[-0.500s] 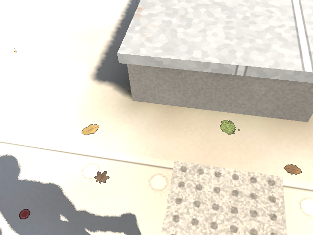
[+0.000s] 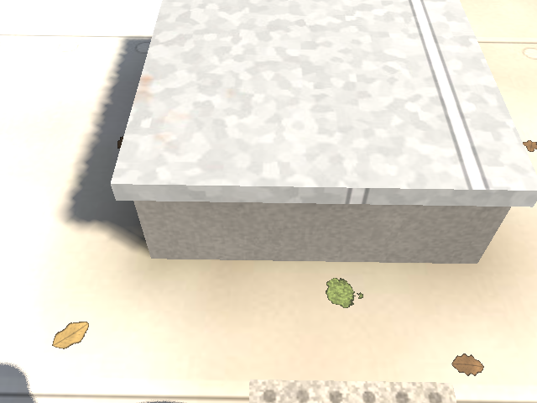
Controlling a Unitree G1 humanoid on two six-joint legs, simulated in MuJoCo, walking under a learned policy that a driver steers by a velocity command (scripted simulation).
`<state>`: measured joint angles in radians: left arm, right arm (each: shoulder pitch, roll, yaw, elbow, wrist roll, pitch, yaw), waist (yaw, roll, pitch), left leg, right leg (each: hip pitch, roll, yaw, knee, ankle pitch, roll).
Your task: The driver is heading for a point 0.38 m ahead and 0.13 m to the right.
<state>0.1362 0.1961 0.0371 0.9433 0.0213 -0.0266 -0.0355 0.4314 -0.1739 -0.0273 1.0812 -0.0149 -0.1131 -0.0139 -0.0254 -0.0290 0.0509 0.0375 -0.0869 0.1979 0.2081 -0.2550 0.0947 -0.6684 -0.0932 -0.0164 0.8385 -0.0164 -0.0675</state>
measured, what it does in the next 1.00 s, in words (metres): walks ahead: right foot, then left foot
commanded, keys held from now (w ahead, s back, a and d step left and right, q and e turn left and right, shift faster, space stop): w+e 0.26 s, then no key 0.74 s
